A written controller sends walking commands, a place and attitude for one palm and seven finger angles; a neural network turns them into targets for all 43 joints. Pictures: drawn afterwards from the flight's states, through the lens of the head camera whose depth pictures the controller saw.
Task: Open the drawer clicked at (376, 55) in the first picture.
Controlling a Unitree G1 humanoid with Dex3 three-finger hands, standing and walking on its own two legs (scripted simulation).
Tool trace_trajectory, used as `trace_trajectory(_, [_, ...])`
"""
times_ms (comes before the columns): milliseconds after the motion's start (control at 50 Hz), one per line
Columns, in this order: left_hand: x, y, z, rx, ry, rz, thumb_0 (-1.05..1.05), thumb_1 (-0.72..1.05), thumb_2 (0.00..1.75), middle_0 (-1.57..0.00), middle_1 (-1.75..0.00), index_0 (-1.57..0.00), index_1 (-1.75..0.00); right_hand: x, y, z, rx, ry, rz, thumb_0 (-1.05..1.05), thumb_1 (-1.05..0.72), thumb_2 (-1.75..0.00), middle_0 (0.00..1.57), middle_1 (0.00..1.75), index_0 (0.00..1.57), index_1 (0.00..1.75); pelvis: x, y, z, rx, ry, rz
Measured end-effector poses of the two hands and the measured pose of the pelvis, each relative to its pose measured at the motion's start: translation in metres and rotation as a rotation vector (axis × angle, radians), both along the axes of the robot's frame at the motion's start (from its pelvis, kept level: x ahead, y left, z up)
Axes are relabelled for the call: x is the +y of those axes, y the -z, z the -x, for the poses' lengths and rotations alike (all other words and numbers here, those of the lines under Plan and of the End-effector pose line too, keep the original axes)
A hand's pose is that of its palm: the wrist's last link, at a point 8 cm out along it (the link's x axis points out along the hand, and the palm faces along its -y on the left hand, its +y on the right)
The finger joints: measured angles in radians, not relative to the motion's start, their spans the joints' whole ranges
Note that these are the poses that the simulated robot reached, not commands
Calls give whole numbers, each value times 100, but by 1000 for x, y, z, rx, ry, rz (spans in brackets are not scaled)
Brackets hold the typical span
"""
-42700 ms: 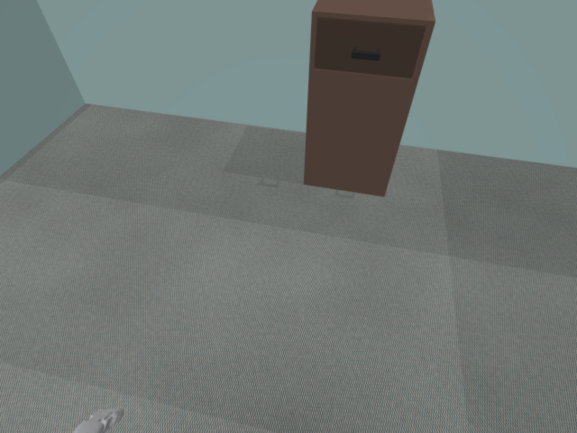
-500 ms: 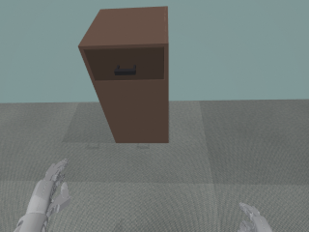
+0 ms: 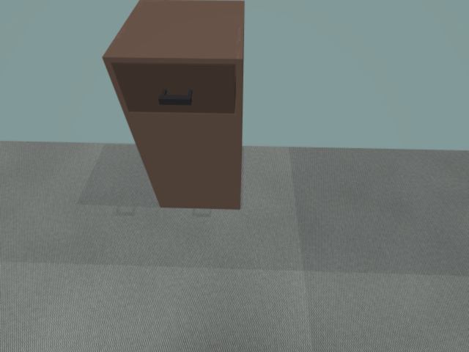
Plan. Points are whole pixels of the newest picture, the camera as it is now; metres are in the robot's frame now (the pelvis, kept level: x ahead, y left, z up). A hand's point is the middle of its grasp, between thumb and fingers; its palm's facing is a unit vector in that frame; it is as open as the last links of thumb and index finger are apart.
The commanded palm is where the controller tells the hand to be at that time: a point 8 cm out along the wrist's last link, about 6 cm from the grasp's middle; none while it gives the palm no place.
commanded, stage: let the arm hang, fingers relaxed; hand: left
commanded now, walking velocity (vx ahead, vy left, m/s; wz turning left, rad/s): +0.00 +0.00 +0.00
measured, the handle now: (176, 96) +0.83 +0.24 -0.07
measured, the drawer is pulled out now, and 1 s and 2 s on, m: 0.00 0.00 0.00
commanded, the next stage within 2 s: look to check the result in 0.48 s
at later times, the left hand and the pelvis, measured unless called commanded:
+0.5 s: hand out of the picture +0.10 +0.21 -0.15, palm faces -0.03 -0.95 -0.30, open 7.4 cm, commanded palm none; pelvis +0.02 +0.00 +0.00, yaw -1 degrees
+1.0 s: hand out of the picture +0.11 +0.23 -0.15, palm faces -0.02 -0.94 -0.35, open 7.4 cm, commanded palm none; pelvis +0.04 -0.01 +0.01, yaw -1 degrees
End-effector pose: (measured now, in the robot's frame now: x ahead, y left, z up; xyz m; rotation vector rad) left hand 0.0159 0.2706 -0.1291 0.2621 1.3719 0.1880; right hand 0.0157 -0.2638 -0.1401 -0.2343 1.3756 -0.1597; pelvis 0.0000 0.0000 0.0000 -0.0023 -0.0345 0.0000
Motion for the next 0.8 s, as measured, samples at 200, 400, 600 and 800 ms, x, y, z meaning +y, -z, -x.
trace_trajectory(200, [12,-18,-40,-89,21,-65,0,90,90,-20,-30,-20,-30,13,9,-18,-42,9,-58,1,-91,-90,20,30,20,30,-1,-2,-7,-2,7,-6])
trace_trajectory(400, [-3,-14,-74,-139,51,-22,0,90,90,-20,-30,-20,-30,-7,0,-33,-58,14,-5,1,-91,-90,20,30,20,30,-3,-4,-17,6,11,-10])
trace_trajectory(600, [-11,-8,-83,-127,50,2,0,90,90,-20,-30,-20,-30,-21,-9,-50,-73,10,37,1,-91,-90,20,30,20,30,-6,-5,-27,8,12,-11])
trace_trajectory(800, [-3,-13,-81,-106,39,-28,0,90,90,-20,-30,-20,-30,-21,-8,-67,-92,-2,27,1,-91,-90,20,30,20,30,-8,-5,-34,9,14,-10])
